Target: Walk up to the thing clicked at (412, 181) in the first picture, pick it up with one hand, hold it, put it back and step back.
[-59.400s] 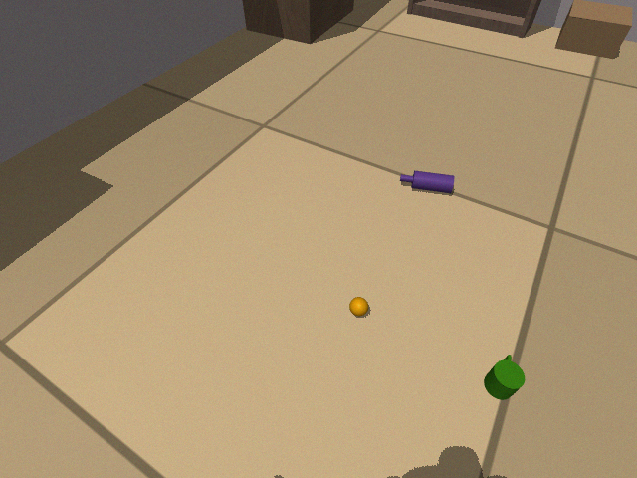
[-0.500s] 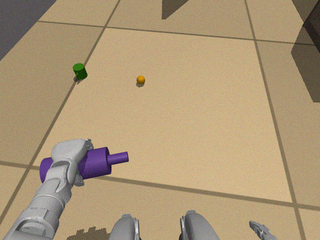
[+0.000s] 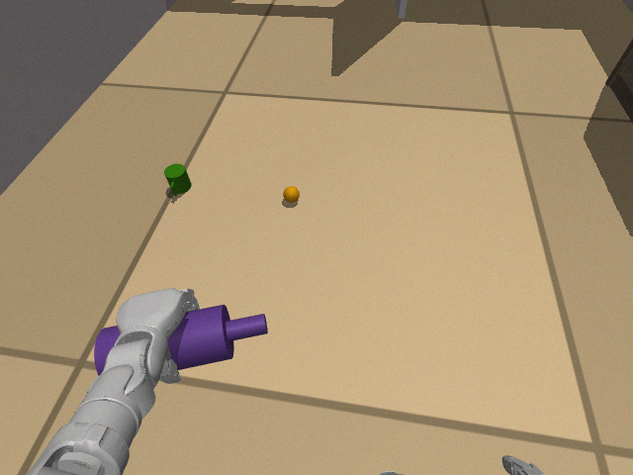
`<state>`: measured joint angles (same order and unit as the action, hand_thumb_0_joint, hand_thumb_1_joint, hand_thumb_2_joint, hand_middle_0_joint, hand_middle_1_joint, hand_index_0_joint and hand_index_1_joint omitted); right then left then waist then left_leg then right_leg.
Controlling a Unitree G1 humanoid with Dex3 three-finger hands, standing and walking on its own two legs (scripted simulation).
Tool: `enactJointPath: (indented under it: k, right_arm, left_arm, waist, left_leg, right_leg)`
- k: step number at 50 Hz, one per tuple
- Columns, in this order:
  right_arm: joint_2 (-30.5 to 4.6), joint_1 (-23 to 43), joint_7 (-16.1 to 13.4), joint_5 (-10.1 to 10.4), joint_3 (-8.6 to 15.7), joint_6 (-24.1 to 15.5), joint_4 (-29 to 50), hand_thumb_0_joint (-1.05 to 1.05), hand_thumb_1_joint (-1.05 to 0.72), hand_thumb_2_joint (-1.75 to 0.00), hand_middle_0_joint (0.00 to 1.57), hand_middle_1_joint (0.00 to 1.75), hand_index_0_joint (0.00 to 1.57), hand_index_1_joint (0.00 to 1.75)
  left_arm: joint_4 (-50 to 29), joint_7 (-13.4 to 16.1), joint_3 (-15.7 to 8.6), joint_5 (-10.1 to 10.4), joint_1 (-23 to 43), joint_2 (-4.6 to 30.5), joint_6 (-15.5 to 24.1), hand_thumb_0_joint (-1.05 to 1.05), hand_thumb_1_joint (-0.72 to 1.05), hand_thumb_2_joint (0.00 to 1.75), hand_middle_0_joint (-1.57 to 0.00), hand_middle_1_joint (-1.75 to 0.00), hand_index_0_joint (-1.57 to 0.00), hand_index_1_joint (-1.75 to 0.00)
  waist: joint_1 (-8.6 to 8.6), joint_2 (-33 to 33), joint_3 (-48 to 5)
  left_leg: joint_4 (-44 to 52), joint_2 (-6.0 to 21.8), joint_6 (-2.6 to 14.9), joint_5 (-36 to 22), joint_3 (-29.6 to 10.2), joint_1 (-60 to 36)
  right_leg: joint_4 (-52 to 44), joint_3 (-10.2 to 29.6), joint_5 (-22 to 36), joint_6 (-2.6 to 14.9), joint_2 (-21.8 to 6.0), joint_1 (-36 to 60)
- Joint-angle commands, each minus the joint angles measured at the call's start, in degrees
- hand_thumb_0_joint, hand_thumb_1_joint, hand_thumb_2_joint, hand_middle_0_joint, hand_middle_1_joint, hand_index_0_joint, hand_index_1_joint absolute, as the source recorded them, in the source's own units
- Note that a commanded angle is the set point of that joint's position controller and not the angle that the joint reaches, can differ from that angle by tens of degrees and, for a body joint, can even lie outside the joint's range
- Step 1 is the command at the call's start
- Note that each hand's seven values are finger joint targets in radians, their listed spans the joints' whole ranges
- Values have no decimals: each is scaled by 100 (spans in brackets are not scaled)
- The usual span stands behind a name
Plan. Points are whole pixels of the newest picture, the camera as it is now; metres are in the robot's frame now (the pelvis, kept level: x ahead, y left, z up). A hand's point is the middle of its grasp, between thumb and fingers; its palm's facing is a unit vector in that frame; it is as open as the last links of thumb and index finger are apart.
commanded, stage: hold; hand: left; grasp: from above
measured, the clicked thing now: (188, 339) +0.34 +0.20 -0.09
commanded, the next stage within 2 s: crouch in 1.86 s
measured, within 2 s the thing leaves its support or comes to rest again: neither
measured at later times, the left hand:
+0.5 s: hand (153, 337) +0.32 +0.22 -0.02, palm faces -0.42 -0.06 -0.90, open 10.9 cm
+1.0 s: hand (152, 344) +0.30 +0.21 -0.01, palm faces -0.42 -0.07 -0.90, open 10.9 cm
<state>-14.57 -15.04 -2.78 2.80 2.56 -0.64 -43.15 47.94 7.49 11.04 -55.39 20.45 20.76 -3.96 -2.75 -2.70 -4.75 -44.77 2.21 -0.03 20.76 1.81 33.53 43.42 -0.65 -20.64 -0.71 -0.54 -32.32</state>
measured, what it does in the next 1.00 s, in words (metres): stands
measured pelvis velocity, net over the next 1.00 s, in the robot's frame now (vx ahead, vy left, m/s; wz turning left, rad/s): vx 0.00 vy -0.01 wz -0.01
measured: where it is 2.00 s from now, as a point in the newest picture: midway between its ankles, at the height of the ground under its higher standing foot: outside the picture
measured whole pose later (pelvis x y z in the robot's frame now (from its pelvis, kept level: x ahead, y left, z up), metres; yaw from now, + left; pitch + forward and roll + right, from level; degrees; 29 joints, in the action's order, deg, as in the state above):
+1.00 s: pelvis +0.00 -0.01 +0.03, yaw -1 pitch +2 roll +0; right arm -15.1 -11.7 -2.9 4.2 1.7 3.1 -39.4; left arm 36.6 -0.5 12.2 -55.7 14.8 21.8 -2.8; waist 0.2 -3.5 -1.3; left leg -30.0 1.6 -0.3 14.0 3.1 18.0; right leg 31.1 0.4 -14.9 -0.4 -0.8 -18.3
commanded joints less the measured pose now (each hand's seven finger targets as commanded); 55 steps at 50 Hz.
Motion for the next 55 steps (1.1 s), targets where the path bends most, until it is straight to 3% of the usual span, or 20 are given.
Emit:
enactJointPath:
  k: [1,15,36,44,47,55]
  right_arm:
    - [-801,-47,-47,1,306,-142,555,0,-88,-89,20,30,20,30]
    - [-818,160,-8,60,292,29,855,0,-89,-90,20,30,20,30]
    - [-769,581,-42,108,183,107,1107,0,-89,-90,20,30,20,30]
    - [-759,659,-61,119,167,115,1095,0,-89,-90,20,30,20,30]
    - [-736,739,-66,137,157,131,1116,0,-89,-90,20,30,20,30]
    - [-718,836,-81,145,129,153,1171,0,-90,-90,20,30,20,30]
  left_arm:
    - [-963,161,-415,-132,1668,1239,50,0,69,83,-102,-72,-103,-71]
    - [-1404,-252,-367,-109,1615,1246,133,0,68,86,-102,-74,-103,-74]
    - [-2067,-542,-437,-58,1403,1331,179,0,67,85,-100,-80,-102,-78]
    - [-2159,-543,-442,-70,1349,1306,164,0,68,88,-101,-80,-102,-79]
    - [-2211,-590,-471,-46,1239,1325,146,0,66,87,-99,-80,-101,-79]
    - [-2372,-719,-449,-37,1192,1316,137,0,65,87,-98,-81,-100,-79]
  waist:
    - [29,92,-1660]
    - [118,154,-1390]
    - [274,173,-1073]
    - [242,278,-1080]
    - [338,313,-1067]
    - [340,303,-949]
  left_leg:
    - [698,-271,34,-1836,-68,-1334]
    - [1131,-269,62,-2005,-15,-1727]
    - [1720,-272,76,-1436,12,-2094]
    - [1796,-275,103,-1553,53,-2272]
    - [1829,-296,109,-1578,65,-2255]
    - [1956,-292,122,-1486,80,-2339]
  right_leg:
    - [-739,91,1759,114,254,943]
    - [-1091,110,1909,120,257,1280]
    - [-1616,134,1283,126,219,1620]
    - [-1714,149,1421,99,192,1689]
    - [-1769,147,1431,84,177,1795]
    - [-1892,143,1345,91,172,1844]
